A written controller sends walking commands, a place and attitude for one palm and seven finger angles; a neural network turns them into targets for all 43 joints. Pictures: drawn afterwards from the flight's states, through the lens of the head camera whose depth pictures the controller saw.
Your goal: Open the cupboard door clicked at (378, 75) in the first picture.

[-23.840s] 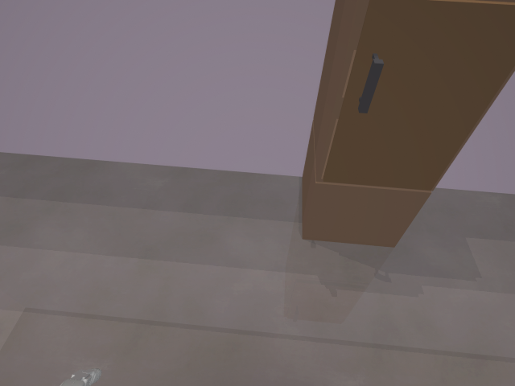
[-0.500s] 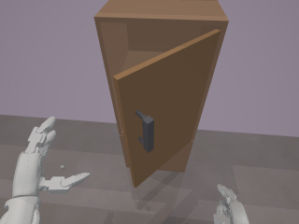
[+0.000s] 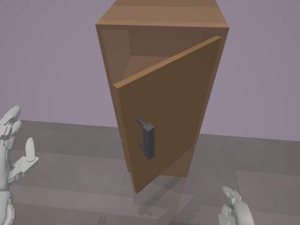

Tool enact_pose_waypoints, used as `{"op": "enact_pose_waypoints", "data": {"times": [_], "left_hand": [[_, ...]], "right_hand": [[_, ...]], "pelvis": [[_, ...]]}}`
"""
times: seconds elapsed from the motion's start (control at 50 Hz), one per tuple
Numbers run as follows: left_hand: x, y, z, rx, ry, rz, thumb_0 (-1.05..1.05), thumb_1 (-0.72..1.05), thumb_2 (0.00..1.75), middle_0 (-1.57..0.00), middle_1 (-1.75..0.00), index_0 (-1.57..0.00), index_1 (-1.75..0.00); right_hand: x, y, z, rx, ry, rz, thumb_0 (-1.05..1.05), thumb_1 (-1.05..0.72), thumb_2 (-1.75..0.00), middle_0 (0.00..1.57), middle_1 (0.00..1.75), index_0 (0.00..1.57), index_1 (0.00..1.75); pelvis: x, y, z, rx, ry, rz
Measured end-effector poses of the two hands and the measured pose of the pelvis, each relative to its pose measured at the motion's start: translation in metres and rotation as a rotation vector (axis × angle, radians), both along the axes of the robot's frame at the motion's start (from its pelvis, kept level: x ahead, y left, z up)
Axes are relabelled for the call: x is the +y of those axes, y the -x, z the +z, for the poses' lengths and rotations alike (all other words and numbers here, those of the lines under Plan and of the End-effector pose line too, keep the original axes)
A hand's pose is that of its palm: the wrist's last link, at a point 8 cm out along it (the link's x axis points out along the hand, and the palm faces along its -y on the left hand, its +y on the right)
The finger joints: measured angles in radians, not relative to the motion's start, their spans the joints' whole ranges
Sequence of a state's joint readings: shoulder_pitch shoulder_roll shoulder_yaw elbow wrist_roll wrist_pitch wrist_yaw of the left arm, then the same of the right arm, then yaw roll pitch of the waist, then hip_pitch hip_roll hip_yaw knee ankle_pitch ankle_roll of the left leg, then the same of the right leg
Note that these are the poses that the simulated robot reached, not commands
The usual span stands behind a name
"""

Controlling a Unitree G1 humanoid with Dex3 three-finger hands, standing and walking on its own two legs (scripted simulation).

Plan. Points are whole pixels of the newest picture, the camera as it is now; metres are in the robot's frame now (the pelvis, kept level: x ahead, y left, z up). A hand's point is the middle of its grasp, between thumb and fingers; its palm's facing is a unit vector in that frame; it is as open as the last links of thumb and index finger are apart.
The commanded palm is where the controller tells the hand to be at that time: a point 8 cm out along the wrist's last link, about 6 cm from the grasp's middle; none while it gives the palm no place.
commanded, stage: draw the hand back to the body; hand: left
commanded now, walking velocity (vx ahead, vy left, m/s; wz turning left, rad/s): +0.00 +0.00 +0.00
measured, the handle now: (144, 138) +0.34 +0.07 +0.05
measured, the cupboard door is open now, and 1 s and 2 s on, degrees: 47 47 47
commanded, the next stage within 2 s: step back with the hand held close in 0.26 s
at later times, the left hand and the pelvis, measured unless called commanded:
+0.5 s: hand (36, 160) +0.18 +0.26 +0.16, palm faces +0.44 -0.79 -0.44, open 7.4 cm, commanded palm +0.13 +0.29 +0.17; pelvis -0.01 -0.01 +0.00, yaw +0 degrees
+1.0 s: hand out of the picture +0.10 +0.28 +0.15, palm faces +0.42 -0.75 -0.50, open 7.4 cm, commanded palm +0.04 +0.32 +0.17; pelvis -0.10 +0.02 -0.02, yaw +0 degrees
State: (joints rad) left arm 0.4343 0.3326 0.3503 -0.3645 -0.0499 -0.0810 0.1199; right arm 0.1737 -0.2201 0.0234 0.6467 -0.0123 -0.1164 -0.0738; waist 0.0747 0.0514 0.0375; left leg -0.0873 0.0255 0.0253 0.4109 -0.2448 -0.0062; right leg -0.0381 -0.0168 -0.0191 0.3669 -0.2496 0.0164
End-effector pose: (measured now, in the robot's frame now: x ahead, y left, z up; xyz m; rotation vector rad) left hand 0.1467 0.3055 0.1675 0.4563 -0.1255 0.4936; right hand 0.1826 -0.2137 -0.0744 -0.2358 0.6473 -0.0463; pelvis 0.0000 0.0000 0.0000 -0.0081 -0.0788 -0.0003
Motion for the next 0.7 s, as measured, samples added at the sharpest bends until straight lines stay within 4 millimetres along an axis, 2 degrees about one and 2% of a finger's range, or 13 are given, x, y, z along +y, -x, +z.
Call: {"op": "enact_pose_waypoints", "data": {"times": [0.14,0.38,0.5,0.6,0.7], "left_hand": [[-0.01,0.001,-0.008,0.022,0.027,-0.018,0.01,0.86,0.89,-0.2,-0.3,-0.21,-0.3],[-0.014,0.005,-0.004,0.012,0.014,-0.024,0.01,0.89,0.9,-0.21,-0.3,-0.21,-0.3],[-0.013,0.006,0.009,-0.008,-0.06,-0.063,0.02,0.89,0.9,-0.21,-0.3,-0.21,-0.3],[-0.011,0.007,0.005,0.048,-0.092,-0.116,0.01,0.89,0.9,-0.21,-0.3,-0.21,-0.3],[-0.007,0.015,-0.001,0.082,-0.101,-0.152,0.01,0.89,0.9,-0.21,-0.3,-0.21,-0.3]], "right_hand": [[-0.006,0.003,0.0,0.005,0.004,-0.008,0.02,-0.91,-0.9,0.2,0.3,0.21,0.3],[-0.013,0.014,-0.003,0.011,0.001,-0.025,0.02,-0.91,-0.9,0.2,0.3,0.21,0.3],[-0.017,0.02,-0.001,0.022,0.004,-0.05,0.02,-0.91,-0.9,0.21,0.3,0.21,0.3],[-0.023,0.031,0.001,0.036,0.017,-0.108,0.02,-0.91,-0.9,0.21,0.3,0.21,0.3],[-0.024,0.05,0.003,0.052,0.035,-0.149,0.02,-0.91,-0.9,0.2,0.3,0.21,0.3]], "pelvis": [[-0.004,0.002,0.0,-0.003,0.0,0.0],[-0.009,0.007,0.001,-0.011,0.002,-0.003],[-0.007,0.014,0.0,0.031,0.013,-0.007],[0.001,0.024,0.0,0.06,0.009,-0.023],[0.009,0.04,-0.002,0.067,0.005,-0.033]]}}
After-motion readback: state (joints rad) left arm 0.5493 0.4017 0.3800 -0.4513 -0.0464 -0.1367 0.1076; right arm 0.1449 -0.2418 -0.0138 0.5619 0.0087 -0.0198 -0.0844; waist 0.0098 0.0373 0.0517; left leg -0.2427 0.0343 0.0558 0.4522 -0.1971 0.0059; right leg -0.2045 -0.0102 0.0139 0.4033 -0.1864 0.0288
